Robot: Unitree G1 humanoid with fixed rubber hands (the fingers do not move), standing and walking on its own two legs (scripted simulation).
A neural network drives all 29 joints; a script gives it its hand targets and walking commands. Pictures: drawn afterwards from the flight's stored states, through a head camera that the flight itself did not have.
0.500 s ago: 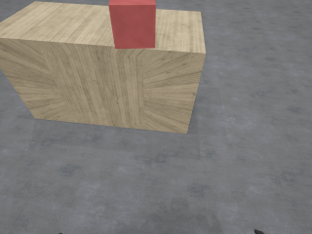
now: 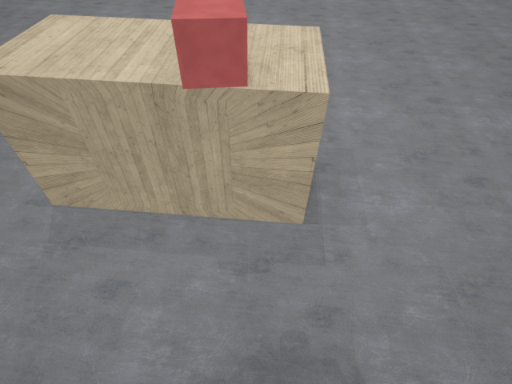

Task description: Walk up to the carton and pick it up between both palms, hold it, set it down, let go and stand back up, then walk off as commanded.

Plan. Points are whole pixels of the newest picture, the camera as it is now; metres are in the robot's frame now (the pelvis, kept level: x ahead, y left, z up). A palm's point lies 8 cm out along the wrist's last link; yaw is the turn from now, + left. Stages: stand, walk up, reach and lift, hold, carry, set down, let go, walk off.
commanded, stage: stand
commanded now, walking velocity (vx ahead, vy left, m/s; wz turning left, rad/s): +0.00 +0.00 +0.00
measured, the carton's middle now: (212, 43) +1.13 +0.17 +0.05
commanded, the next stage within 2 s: none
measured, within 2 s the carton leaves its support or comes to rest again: neither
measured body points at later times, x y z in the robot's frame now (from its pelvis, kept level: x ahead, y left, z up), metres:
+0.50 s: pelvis +0.01 +0.00 +0.00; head +0.02 +0.00 +0.45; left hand +0.08 +0.29 -0.13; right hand +0.08 -0.30 -0.13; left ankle +0.01 +0.10 -0.75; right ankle +0.01 -0.14 -0.75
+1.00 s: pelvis +0.01 +0.00 +0.00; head +0.01 +0.00 +0.45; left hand +0.09 +0.29 -0.13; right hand +0.09 -0.30 -0.12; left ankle +0.01 +0.10 -0.75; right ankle +0.01 -0.14 -0.75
